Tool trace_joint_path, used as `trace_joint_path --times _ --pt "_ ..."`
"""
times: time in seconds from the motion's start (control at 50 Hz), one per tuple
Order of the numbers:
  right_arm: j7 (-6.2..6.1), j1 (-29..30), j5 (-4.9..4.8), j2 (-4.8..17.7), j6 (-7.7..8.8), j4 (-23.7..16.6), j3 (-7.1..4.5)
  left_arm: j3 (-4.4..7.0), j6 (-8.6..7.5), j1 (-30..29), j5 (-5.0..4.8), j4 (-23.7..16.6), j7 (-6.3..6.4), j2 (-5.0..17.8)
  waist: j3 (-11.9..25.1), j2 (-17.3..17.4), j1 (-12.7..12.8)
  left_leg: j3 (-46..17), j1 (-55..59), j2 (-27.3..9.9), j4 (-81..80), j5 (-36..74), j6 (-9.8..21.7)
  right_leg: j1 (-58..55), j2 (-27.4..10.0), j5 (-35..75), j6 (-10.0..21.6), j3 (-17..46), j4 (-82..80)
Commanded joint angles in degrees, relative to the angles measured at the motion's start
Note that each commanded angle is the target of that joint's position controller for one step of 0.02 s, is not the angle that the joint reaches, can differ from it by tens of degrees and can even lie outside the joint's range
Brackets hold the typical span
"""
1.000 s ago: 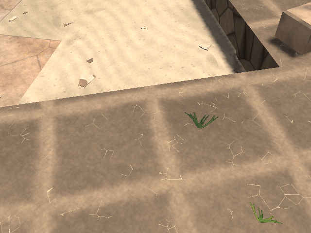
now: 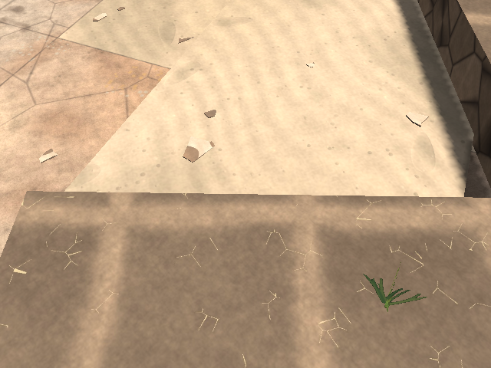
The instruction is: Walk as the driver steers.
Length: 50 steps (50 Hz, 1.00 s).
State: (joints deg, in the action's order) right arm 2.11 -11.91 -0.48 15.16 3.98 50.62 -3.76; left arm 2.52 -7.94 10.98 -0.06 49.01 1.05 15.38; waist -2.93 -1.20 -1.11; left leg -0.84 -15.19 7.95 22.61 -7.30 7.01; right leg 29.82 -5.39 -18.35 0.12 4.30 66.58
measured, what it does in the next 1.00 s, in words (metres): walks ahead: right foot, then left foot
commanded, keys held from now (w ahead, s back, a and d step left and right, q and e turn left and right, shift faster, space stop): w+q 0.10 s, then no key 0.90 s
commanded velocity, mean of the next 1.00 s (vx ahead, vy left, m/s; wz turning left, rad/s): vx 0.16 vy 0.00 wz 0.18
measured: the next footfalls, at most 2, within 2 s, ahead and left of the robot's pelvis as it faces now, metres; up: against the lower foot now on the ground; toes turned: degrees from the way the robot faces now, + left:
right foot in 0.28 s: +0.36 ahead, -0.13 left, +0.00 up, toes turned +9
left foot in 0.60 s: +0.28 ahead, +0.11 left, +0.00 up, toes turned +8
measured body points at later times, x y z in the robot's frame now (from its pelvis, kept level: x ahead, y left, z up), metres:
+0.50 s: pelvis +0.22 -0.05 +0.00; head +0.26 -0.05 +0.44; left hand +0.33 +0.21 -0.12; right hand +0.35 -0.31 -0.13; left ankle +0.19 +0.09 -0.70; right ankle +0.32 -0.14 -0.74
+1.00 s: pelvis +0.29 -0.02 +0.00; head +0.29 -0.01 +0.45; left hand +0.32 +0.25 -0.14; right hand +0.40 -0.25 -0.14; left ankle +0.24 +0.10 -0.74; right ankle +0.32 -0.14 -0.74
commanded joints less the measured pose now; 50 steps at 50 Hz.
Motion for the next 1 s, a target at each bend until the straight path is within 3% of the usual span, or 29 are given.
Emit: trace_joint_path --times 0.02,0.08,0.16,0.22,0.26,0.28,0.3,0.32,0.34,0.36,0.38,0.4,0.42,0.46,0.5,0.54,0.58,0.6,0.62,0.64,0.66,0.68,0.76,1.0 --pt "-1.27 3.34 -0.14 8.08 1.21 -5.2 -1.61 1.77 0.96 2.5 1.25 -3.94 0.79 5.44 1.43 2.86 2.87 -16.45 -4.35 -14.8 -13.9 2.37 10.66 1.93 -2.05 5.3 -2.49 -0.43 -8.3" --pt "-2.37 -0.7 -0.41 9.74 0.82 -5.06 -2.18 1.24 1.03 -5.59 1.33 -7.04 0.83 4.17 0.44 3.62 -0.16 -13.94 -5.66 -12.0 -12.87 1.53 7.93 1.4 0.34 18.17 -3.69 -1.15 -23.37" --pt "-3.07 -6.49 -0.85 9.07 -0.4 -3.35 -1.99 0.58 0.19 -11.9 0.71 -9.41 -0.45 3.44 2.05 5.12 -3.53 -12.82 -1.98 -11.53 -7.23 9.46 4.89 -3.75 4.5 28.34 -3.51 -2.59 -35.57" --pt "-3.7 -8.49 -0.46 7.78 -1.56 -2.8 -1.51 1.14 -0.15 -11.62 0.89 -10.14 -1.37 5.54 4.79 6.26 -2.98 -16.49 6.67 -13.87 0.94 14.82 3.16 -4.22 5.52 24.32 -1.55 -1.28 -39.16" --pt "-4.02 -6.61 -0.06 7.12 -1.92 -3.61 -1.24 1.58 -0.67 -6.87 1.5 -9.05 -1.44 6.72 6.77 6.86 0.28 -17.43 9.76 -13.16 8.17 20.65 1.29 -9.49 5.49 24.76 1.19 -1.93 -43.49" --pt "-3.91 -6.6 0.39 5.8 -1.67 -4.45 -0.7 1.99 -1.14 -2.62 2.46 -8.59 -1.24 8.83 10.89 5.15 2.19 -15.9 7.55 -10.1 15.89 19.39 -0.81 -18.85 1.42 38.13 3.74 0.11 -43.51" --pt "-3.68 -11.88 0.84 3.79 -1.06 -4.75 0.1 2.38 -1.06 2.4 3.86 -8.56 -1.1 12.17 18.92 -4.3 1.83 -12.89 -4.72 -5.35 30.59 -0.46 -4.02 -37.73 -10.59 61.57 10.73 11.0 -37.14" --pt "-3.24 -19.53 -0.08 3.88 -0.86 -3.32 0.67 2.57 0.41 6.36 2.2 -7.06 -1.56 10.76 28.01 -15.26 2.04 -9.57 -14.44 -0.85 44.63 -33.59 -6.95 -48.76 -20.55 62.38 19.45 24.92 -37.21" --pt "-3.06 -18.56 -0.92 8.89 -1.5 -2.6 -0.4 1.85 1.51 6.06 0.45 -7.43 -1.96 7.81 27.03 -8.55 2.69 -11.8 -17.67 -4.1 49.85 -32.87 -7.61 -45.59 -19.58 44.31 18.61 27.83 -39.55" --pt "-3.39 -12.0 -1.32 9.96 -2.66 -3.64 -0.95 1.26 2.3 2.05 0.16 -8.03 -1.85 6.16 18.61 -4.01 3.3 -9.86 -20.39 -5.61 51.73 -28.81 -8.85 -37.9 -16.36 33.76 15.99 22.97 -42.1" --pt "-3.81 -8.72 -1.03 9.02 -3.87 -4.23 -0.99 0.34 2.88 -2.03 0.74 -8.25 -1.87 4.52 13.11 -1.39 2.28 -8.39 -19.59 -7.57 48.97 -25.54 -9.52 -29.2 -13.39 27.54 14.21 18.54 -44.79" --pt "-4.15 -7.32 -0.45 7.9 -4.96 -4.59 -1.07 -0.31 3.22 -5.53 1.22 -8.32 -2.01 3.22 9.06 -1.62 0.56 -7.66 -16.55 -9.72 44.07 -23.5 -9.9 -21.32 -10.94 23.82 12.97 14.85 -47.27" --pt "-4.32 -8.18 -0.23 5.98 -5.69 -4.48 -0.77 -0.18 3.57 -7.4 1.79 -7.83 -2.19 3.73 6.9 -4.31 -1.11 -5.62 -11.56 -10.36 38.13 -21.52 -10.15 -14.92 -7.99 22.22 11.61 10.84 -49.4" --pt "-4.45 -9.68 0.29 3.08 -5.74 -3.67 -0.03 0.32 3.92 -8.11 2.07 -6.93 -2.09 4.49 7.21 -7.23 -1.72 -2.2 -4.18 -9.61 28.24 -19.4 -10.72 -10.68 -4.71 26.84 11.4 5.17 -50.05" --pt "-4.37 -8.69 0.47 2.68 -5.35 -3.49 0.23 0.63 4.2 -6.43 1.52 -5.74 -1.66 5.09 10.16 -7.12 -0.86 -1.58 -0.48 -9.66 20.98 -14.44 -10.49 -13.05 -5.38 27.92 12.22 4.81 -49.4" --pt "-4.16 -8.5 0.46 3.45 -5.45 -2.95 -0.05 0.58 4.75 -6.51 0.81 -5.06 -1.38 5.3 10.97 -6.33 -1.39 -0.68 4.05 -9.36 13.56 -7.15 -9.56 -12.71 -5.46 19.31 11.75 4.76 -48.98" --pt "-3.94 -7.02 1.42 3.85 -5.62 -3.11 -0.14 -0.02 5.17 -5.47 0.38 -4.12 -1.41 3.86 8.46 -4.82 -1.79 -0.78 8.84 -9.41 5.39 -0.75 -7.56 -8.76 -3.11 3.6 8.0 4.12 -49.25" --pt "-4.09 -5.8 2.08 5.52 -5.62 -4.06 -0.33 -0.54 5.1 -3.9 0.81 -3.33 -1.55 2.48 6.98 -2.44 -1.14 -4.92 10.2 -12.9 3.24 0.81 -5.93 -6.38 -1.43 -3.73 4.87 3.41 -48.23" --pt "-4.46 -3.94 1.5 9.37 -5.73 -4.66 -1.09 -0.26 5.07 -1.6 1.39 -3.14 -1.72 2.99 4.17 3.23 2.01 -7.47 6.09 -15.32 2.61 -3.9 -3.76 -6.08 2.72 -7.55 2.2 -0.16 -46.57" --pt "-4.3 -3.2 1.03 7.54 -5.49 -3.7 -0.89 -0.35 5.28 -1.98 1.54 -2.94 -1.48 2.34 2.9 7.17 2.18 -7.13 -1.43 -14.27 0.67 -15.38 -2.87 -11.66 4.55 -3.42 0.59 -3.11 -44.9" --pt "-4.2 -2.22 1.15 5.23 -4.97 -3.69 -0.34 -0.24 5.41 -2.76 1.36 -2.65 -1.17 2.77 1.15 7.02 1.72 -6.51 -4.2 -12.98 -0.58 -18.38 -3.64 -13.85 4.61 -0.12 0.13 -3.25 -43.38" --pt "-4.16 -1.82 1.38 4.45 -4.51 -3.25 -0.12 -0.22 5.45 -2.47 1.04 -2.2 -0.92 2.55 0.89 7.28 1.91 -6.11 -4.81 -12.64 -0.73 -16.41 -4.6 -15.0 4.36 2.54 0.48 -3.27 -42.5" --pt "-4.08 -3.24 0.67 4.66 -2.97 -1.82 -0.2 0.07 5.4 -0.5 0.94 0.05 -0.58 2.93 2.99 4.54 1.47 -4.95 -0.38 -11.94 2.57 -3.43 -5.6 -16.21 3.92 11.55 1.18 -3.14 -40.91" --pt "-4.19 -3.25 0.31 3.55 -3.19 2.21 0.0 0.74 6.72 -0.04 0.11 5.34 0.65 3.31 3.99 1.58 1.36 -3.18 1.99 -10.55 4.16 6.05 -5.36 -19.94 3.5 19.25 0.72 -3.21 -38.76"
